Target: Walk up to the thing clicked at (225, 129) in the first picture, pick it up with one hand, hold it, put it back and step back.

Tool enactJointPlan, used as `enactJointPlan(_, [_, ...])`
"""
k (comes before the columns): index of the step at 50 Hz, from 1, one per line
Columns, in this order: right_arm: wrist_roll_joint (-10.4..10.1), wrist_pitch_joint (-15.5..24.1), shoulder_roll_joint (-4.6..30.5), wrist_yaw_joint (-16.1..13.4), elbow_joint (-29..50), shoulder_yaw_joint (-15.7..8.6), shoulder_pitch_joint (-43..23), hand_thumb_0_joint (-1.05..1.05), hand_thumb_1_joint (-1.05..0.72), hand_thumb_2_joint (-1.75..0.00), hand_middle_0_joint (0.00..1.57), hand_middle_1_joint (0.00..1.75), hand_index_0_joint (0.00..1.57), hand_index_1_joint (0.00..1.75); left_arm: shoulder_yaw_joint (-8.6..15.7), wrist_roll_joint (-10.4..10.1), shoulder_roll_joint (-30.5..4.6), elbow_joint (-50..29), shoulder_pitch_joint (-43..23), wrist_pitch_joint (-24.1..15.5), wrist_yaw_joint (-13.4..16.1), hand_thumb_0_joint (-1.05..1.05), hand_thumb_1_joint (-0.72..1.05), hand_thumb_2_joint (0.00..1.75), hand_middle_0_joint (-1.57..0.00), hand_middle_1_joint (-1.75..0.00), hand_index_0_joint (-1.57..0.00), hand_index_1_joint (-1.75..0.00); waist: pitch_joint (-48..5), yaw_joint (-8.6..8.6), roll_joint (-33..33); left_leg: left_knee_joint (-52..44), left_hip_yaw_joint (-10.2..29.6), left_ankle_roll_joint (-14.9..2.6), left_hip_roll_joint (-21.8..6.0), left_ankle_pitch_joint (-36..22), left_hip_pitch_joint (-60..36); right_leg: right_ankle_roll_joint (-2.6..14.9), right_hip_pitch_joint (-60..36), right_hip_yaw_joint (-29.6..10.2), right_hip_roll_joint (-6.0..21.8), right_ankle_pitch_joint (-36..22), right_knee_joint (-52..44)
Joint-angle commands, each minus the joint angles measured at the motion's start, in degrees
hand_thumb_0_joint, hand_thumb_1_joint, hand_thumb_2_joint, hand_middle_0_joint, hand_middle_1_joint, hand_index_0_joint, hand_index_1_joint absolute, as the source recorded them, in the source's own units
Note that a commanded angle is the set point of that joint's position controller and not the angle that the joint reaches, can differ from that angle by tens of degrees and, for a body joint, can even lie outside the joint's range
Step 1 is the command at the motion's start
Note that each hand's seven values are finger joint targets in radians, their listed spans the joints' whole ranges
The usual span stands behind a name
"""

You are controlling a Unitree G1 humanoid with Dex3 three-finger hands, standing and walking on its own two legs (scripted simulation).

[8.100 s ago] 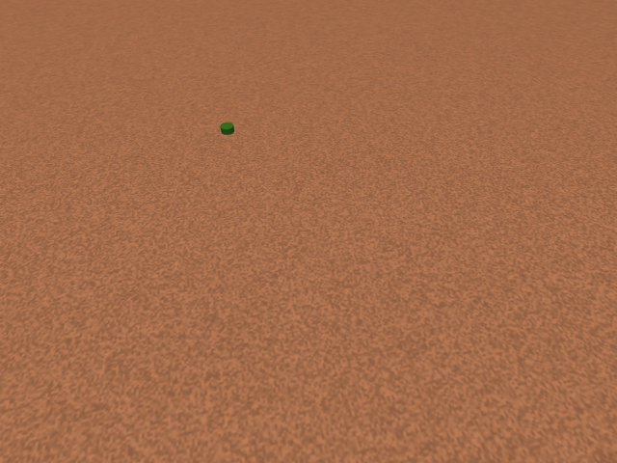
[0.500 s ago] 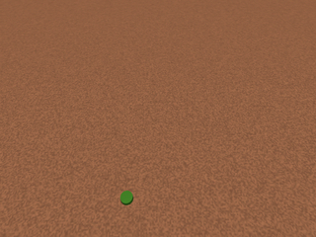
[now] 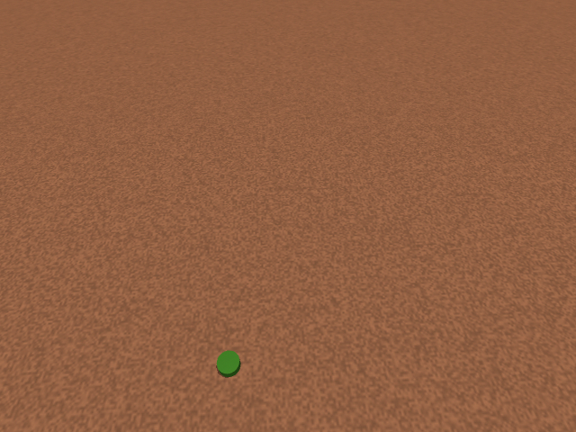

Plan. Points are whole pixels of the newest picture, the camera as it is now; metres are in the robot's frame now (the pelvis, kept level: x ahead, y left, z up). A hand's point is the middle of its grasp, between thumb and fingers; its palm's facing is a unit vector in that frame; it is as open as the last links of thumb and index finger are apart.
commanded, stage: walk up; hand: left
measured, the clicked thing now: (228, 363) +0.46 +0.24 -0.76
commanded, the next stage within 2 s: none
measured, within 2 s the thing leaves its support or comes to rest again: neither
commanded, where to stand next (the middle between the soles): +0.10 +0.00 m, yaw -1 degrees
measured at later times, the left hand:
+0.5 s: hand out of the picture +0.05 +0.25 -0.19, palm faces -0.04 -0.94 -0.33, open 7.4 cm
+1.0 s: hand out of the picture -0.02 +0.32 -0.18, palm faces -0.03 -0.89 -0.46, open 7.4 cm
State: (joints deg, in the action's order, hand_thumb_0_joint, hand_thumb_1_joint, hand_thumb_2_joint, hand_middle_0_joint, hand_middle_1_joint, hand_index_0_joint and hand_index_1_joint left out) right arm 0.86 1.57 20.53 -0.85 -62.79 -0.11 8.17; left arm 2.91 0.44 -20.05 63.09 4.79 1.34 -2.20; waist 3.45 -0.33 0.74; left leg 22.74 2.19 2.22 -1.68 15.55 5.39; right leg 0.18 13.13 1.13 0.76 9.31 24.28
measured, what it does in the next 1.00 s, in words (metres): steps on the spot: right foot, then left foot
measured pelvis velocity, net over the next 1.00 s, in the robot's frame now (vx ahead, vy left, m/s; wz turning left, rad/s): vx -0.07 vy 0.02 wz -0.04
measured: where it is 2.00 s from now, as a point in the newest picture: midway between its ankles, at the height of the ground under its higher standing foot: outside the picture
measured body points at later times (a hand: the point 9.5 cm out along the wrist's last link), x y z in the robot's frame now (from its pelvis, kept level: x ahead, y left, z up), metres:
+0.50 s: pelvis -0.08 -0.02 -0.03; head -0.01 +0.01 +0.41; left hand +0.05 +0.30 -0.16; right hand -0.03 -0.35 -0.13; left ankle -0.05 +0.14 -0.74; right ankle -0.11 -0.17 -0.71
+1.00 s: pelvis -0.07 +0.02 -0.03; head -0.03 +0.03 +0.41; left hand -0.02 +0.37 -0.15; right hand +0.03 -0.28 -0.14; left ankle +0.03 +0.14 -0.74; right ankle -0.11 -0.15 -0.72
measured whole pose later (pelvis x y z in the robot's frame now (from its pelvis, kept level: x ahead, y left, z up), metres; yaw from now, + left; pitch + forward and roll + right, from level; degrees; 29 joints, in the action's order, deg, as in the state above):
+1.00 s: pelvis -0.07 +0.02 -0.03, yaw -3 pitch -5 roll -1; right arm 1.1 -0.8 20.4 2.0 -50.3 -3.6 7.5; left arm 3.4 -0.4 -26.0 52.0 15.2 -0.5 2.1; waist 10.4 1.8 0.3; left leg 41.4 -0.4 -0.6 -1.2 13.8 23.1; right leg 0.9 16.4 -7.4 0.7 31.2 53.1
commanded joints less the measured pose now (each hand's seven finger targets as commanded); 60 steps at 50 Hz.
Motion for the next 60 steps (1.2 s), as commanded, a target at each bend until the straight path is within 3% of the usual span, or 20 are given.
enactJointPlan(1, [0.05, 1.43, 13.16, -0.81, 3.18, -2.88, -1.49, 0.0, -0.9, -0.9, 0.2, 0.3, 0.2, 0.3, 2.16, 0.27, -11.83, -4.48, -3.29, -1.35, 1.0, 0.0, 0.9, 0.9, -0.2, -0.3, -0.2, -0.3, -4.99, 0.29, 0.4, -4.61, 2.49, -4.06, -4.57, -6.9, 5.13, 1.95, -6.49, -6.76, 6.0, -2.31, -4.3])
enactJointPlan(3, [0.07, 1.31, 13.01, -0.76, 3.31, -2.95, -1.41, 0.0, -0.9, -0.9, 0.2, 0.3, 0.2, 0.3, 2.34, 0.31, -12.02, -4.39, -3.2, -1.35, 1.03, 0.0, 0.9, 0.9, -0.2, -0.3, -0.2, -0.3, -4.19, 0.22, 0.88, -4.13, 2.28, -4.06, -4.25, -6.73, 5.04, 1.82, -5.68, -6.91, 5.93, -0.34, -5.25])
enactJointPlan(5, [-1.37, -0.1, 14.77, -2.68, 5.2, -4.08, -0.81, 0.0, -0.9, -0.9, 0.2, 0.3, 0.2, 0.3, 4.54, 0.08, -15.74, -7.99, -3.11, 0.94, 0.88, 0.0, 0.9, 0.9, -0.2, -0.3, -0.2, -0.3, -0.77, 0.67, 4.49, 9.1, 0.4, -3.84, -2.77, -24.67, 7.96, 4.94, -2.18, -5.09, 7.0, -29.38, 2.44])
enactJointPlan(8, [-1.7, -0.52, 13.34, -3.05, 6.87, -4.41, 2.5, 0.0, -0.9, -0.9, 0.2, 0.3, 0.2, 0.3, 4.71, 0.12, -15.69, -11.14, -2.93, 1.82, 0.98, 0.0, 0.9, 0.9, -0.2, -0.3, -0.2, -0.3, -7.85, -0.08, 6.74, 18.66, -2.73, -3.69, 1.53, -17.34, 7.11, 9.62, -2.24, -7.74, 11.59, -31.78, 2.01])
enactJointPlan(12, [-0.93, -1.45, 12.91, -2.67, 7.23, -6.41, 10.84, 0.0, -0.9, -0.9, 0.2, 0.3, 0.2, 0.3, 3.8, 1.72, -14.47, -16.99, -10.02, 3.55, 0.84, 0.0, 0.9, 0.9, -0.2, -0.3, -0.2, -0.3, -10.15, -4.64, 9.03, 23.5, 0.01, -7.7, 1.6, 4.98, -1.21, 10.22, 15.97, -9.99, 13.01, -13.19, 10.16])
enactJointPlan(14, [0.48, -1.1, 18.18, -2.73, 9.11, -7.76, 10.93, 0.0, -0.9, -0.9, 0.2, 0.3, 0.2, 0.3, 3.93, 1.41, -11.97, -18.72, -8.29, 4.07, 1.0, 0.0, 0.9, 0.9, -0.2, -0.3, -0.2, -0.3, -6.82, -4.91, -9.4, 1.23, 20.06, -12.88, -14.4, -12.96, 8.7, 3.71, 15.36, -3.91, -2.14, 7.27, 30.39])
enactJointPlan(15, [1.29, -0.5, 21.77, -2.88, 11.1, -8.67, 8.03, 0.0, -0.9, -0.9, 0.2, 0.3, 0.2, 0.3, 4.57, 1.71, -11.56, -19.19, -6.56, 4.69, 1.33, 0.0, 0.9, 0.9, -0.2, -0.3, -0.2, -0.3, -6.43, -2.92, -10.21, -3.51, 30.22, -17.56, -21.92, -17.45, 13.3, 2.44, 14.92, -11.75, -4.48, 23.21, 40.47])
enactJointPlan(17, [1.84, 0.18, 22.56, -4.03, 13.95, -8.74, 0.16, 0.0, -0.9, -0.9, 0.2, 0.3, 0.2, 0.3, 4.67, 1.7, -12.96, -18.86, -0.72, 4.96, 1.42, 0.0, 0.9, 0.9, -0.2, -0.3, -0.2, -0.3, -4.38, 1.68, -8.22, 0.45, 27.02, -19.3, -23.64, -26.36, 13.95, 1.31, 17.94, -16.11, -3.5, 23.4, 52.05])
enactJointPlan(20, [1.86, 0.74, 19.44, -4.06, 15.58, -8.18, -1.85, 0.0, -0.9, -0.9, 0.2, 0.3, 0.2, 0.3, 5.58, 0.78, -15.14, -16.96, 2.03, 4.16, 0.85, 0.0, 0.9, 0.9, -0.2, -0.3, -0.2, -0.3, -5.47, 3.05, -9.5, 7.57, 13.79, -16.13, -15.08, -24.67, 12.26, 0.3, 14.67, -12.65, -3.08, 19.73, 49.56])
enactJointPlan(24, [2.54, 1.33, 17.37, -1.73, 15.18, -7.73, 5.0, 0.0, -0.9, -0.9, 0.2, 0.3, 0.2, 0.3, 4.08, 0.45, -12.37, -17.86, 0.87, 0.04, 0.02, 0.0, 0.9, 0.9, -0.2, -0.3, -0.2, -0.3, -11.08, -1.12, -12.57, 10.56, 8.22, -12.61, -8.76, -7.55, -0.91, -0.65, 9.13, -2.86, -1.87, 24.77, 16.28])
enactJointPlan(26, [3.08, -0.43, 17.63, -0.03, 16.44, -7.71, 3.08, 0.0, -0.9, -0.9, 0.2, 0.3, 0.2, 0.3, 4.78, 0.65, -12.22, -13.9, 10.94, -1.77, 0.77, 0.0, 0.9, 0.9, -0.2, -0.3, -0.2, -0.3, -10.3, 3.29, -9.5, 21.57, 2.2, -11.35, -4.52, -7.13, 3.74, -0.71, -4.17, 3.65, -5.32, 14.49, -3.6])
enactJointPlan(28, [1.93, -0.92, 8.12, 0.5, 18.76, -4.61, 5.16, 0.0, -0.9, -0.9, 0.2, 0.3, 0.2, 0.3, 6.8, 2.12, -20.72, -13.32, 14.9, -4.21, 2.27, 0.0, 0.9, 0.9, -0.2, -0.3, -0.2, -0.3, -5.83, 3.42, 11.0, 39.79, -1.11, -5.09, 3.44, 18.49, 36.27, 5.15, -23.82, -29.36, 10.58, 5.87, -4.65])
enactJointPlan(30, [2.2, -0.28, 15.83, -0.47, 20.41, -6.69, -2.6, 0.0, -0.9, -0.9, 0.2, 0.3, 0.2, 0.3, 7.65, 1.47, -26.23, -14.95, 12.2, -3.97, 2.72, 0.0, 0.9, 0.9, -0.2, -0.3, -0.2, -0.3, 1.73, 5.91, 6.39, 40.91, 5.6, -3.43, -1.52, 19.46, 39.37, 18.52, -7.71, -45.48, 24.41, 12.96, -8.4])
enactJointPlan(34, [1.42, -1.17, 14.56, 2.19, 17.56, -7.13, 2.95, 0.0, -0.9, -0.9, 0.2, 0.3, 0.2, 0.3, 5.95, 0.12, -20.49, -14.34, 10.87, -5.94, 3.66, 0.0, 0.9, 0.9, -0.2, -0.3, -0.2, -0.3, 6.33, 0.32, 3.5, 37.37, 4.7, -2.62, -2.18, 5.1, 35.17, 10.48, -8.18, -21.9, 13.51, -3.11, -4.03])
enactJointPlan(40, [1.11, -3.25, 11.63, 3.71, 18.18, -7.52, 1.71, 0.0, -0.9, -0.9, 0.2, 0.3, 0.2, 0.3, 4.33, 0.82, -18.08, -16.61, 9.44, -6.08, 5.03, 0.0, 0.9, 0.9, -0.2, -0.3, -0.2, -0.3, 3.74, 0.23, 8.49, 25.01, 0.02, -2.01, -2.81, -1.11, 15.12, 9.39, 7.24, -9.94, 10.25, -12.63, -1.05])
enactJointPlan(45, [0.14, -1.73, 13.67, 2.13, 14.56, -8.69, 6.11, 0.0, -0.9, -0.9, 0.2, 0.3, 0.2, 0.3, 2.16, -0.12, -14.47, -17.54, 9.33, -3.84, 4.58, 0.0, 0.9, 0.9, -0.2, -0.3, -0.2, -0.3, -1.55, -2.69, 2.91, 7.79, -1.17, -3.81, 0.49, -6.15, -3.41, 5.38, 12.45, -8.24, 4.7, -2.47, 17.32])
enactJointPlan(47, [0.61, -0.16, 17.43, 1.34, 16.13, -8.35, 5.08, 0.0, -0.9, -0.9, 0.2, 0.3, 0.2, 0.3, 0.6, -1.21, -9.57, -15.9, 18.31, -2.86, 4.7, 0.0, 0.9, 0.9, -0.2, -0.3, -0.2, -0.3, -6.75, 0.83, -10.33, -1.45, 25.54, -10.45, -18.28, -5.06, -2.22, 1.46, 13.88, -6.53, -4.57, 24.63, 33.81])
enactJointPlan(48, [-0.12, -0.1, 19.93, 1.4, 16.35, -8.7, 2.33, 0.0, -0.9, -0.9, 0.2, 0.3, 0.2, 0.3, 1.53, -1.11, -13.67, -13.6, 17.57, -2.22, 5.37, 0.0, 0.9, 0.9, -0.2, -0.3, -0.2, -0.3, -7.11, -0.11, -11.11, -5.47, 32.76, -16.12, -21.81, 5.83, 5.14, 1.91, 10.04, -8.92, -1.41, 26.0, 36.46])
enactJointPlan(52, [0.18, 0.14, 16.34, 0.96, 17.0, -7.27, -2.75, 0.0, -0.9, -0.9, 0.2, 0.3, 0.2, 0.3, 2.52, -0.56, -15.47, -10.76, 17.35, -1.82, 3.65, 0.0, 0.9, 0.9, -0.2, -0.3, -0.2, -0.3, -2.47, 1.84, -8.86, -4.75, 15.44, -10.61, -12.41, 17.49, 11.28, 2.25, 9.9, -7.59, 0.62, 19.79, 32.79])
enactJointPlan(60, [0.88, 0.12, 19.2, -0.67, 16.28, -8.44, 1.33, 0.0, -0.9, -0.9, 0.2, 0.3, 0.2, 0.3, 5.22, 1.94, -15.16, -12.07, 16.19, 0.69, 1.32, 0.0, 0.9, 0.9, -0.2, -0.3, -0.2, -0.3, -2.38, 0.82, -10.71, -4.51, 17.3, -13.36, -15.69, 12.59, 14.39, 1.84, 6.77, -1.85, 0.71, 20.67, 24.24])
